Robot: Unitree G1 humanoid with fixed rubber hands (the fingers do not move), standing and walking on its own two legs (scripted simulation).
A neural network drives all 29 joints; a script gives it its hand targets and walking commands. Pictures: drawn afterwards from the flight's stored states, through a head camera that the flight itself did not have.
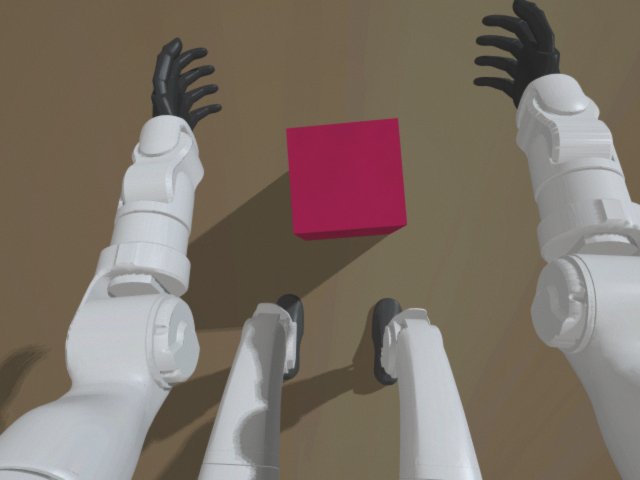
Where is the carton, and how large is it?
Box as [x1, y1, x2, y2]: [286, 118, 406, 240]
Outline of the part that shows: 397,118 286,129 293,231 295,234 306,240 390,233 406,224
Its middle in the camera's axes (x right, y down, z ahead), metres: +0.06 -0.12 +0.85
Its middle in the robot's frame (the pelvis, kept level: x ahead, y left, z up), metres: +0.49 +0.00 -0.51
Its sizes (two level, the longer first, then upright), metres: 0.210 0.200 0.250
